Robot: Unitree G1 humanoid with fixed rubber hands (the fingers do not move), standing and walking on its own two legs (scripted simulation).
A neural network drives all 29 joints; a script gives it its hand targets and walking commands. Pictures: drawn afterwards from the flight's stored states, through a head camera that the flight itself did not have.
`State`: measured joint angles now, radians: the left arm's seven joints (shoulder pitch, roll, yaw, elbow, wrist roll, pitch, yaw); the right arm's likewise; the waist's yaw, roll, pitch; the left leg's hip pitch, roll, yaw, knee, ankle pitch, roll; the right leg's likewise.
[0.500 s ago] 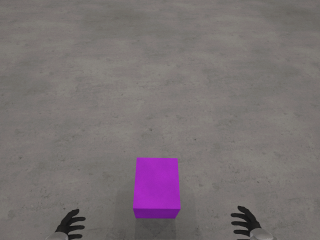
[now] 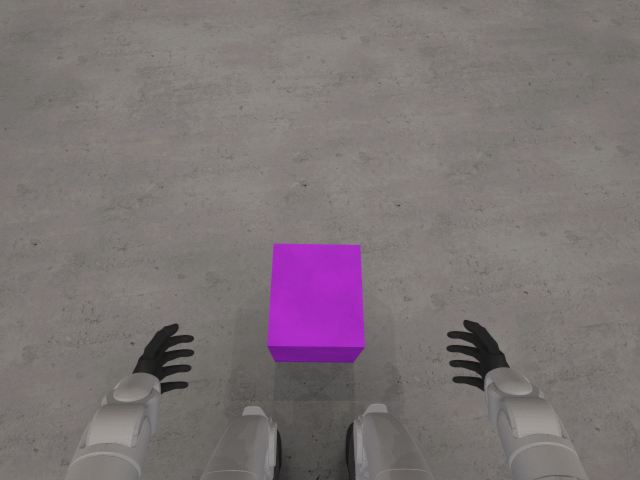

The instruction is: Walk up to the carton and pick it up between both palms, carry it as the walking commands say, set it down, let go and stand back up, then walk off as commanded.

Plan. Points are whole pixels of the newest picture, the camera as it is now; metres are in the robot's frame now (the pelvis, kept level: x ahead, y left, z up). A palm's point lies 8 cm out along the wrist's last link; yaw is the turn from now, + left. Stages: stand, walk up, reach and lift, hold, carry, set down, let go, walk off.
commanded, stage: reach and lift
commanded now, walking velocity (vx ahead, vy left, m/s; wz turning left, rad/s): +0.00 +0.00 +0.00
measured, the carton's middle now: (315, 306) +0.48 -0.01 -0.59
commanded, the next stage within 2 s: none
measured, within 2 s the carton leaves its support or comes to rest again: neither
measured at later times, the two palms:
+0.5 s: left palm (180, 282) +0.39 +0.21 -0.14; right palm (456, 284) +0.38 -0.22 -0.13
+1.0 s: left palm (203, 236) +0.48 +0.20 -0.18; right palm (433, 242) +0.48 -0.21 -0.17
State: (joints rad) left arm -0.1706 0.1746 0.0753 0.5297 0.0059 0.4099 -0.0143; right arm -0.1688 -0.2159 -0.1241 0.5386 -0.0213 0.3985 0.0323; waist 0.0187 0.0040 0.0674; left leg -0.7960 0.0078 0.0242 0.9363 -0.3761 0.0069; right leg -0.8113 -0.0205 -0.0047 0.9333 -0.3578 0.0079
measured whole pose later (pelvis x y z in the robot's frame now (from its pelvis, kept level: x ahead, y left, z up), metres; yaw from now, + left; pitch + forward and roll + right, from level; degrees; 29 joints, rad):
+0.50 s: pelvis -0.03 +0.00 -0.04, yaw +1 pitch +30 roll -1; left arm -0.77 0.25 0.17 0.82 -0.05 0.26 0.02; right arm -0.75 -0.24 -0.22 0.80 0.04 0.25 -0.03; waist 0.00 0.00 0.01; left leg -1.25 0.00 -0.01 1.06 -0.34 0.00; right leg -1.25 -0.01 -0.01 1.04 -0.32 0.01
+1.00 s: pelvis -0.02 +0.00 -0.07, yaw +0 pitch +47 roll +0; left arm -1.08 0.27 0.32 0.91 0.02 0.10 0.00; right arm -1.05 -0.23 -0.34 0.85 -0.03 0.11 -0.02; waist -0.01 0.01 -0.08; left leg -1.58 -0.01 -0.01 1.10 -0.32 0.00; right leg -1.59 0.01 0.02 1.08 -0.30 0.02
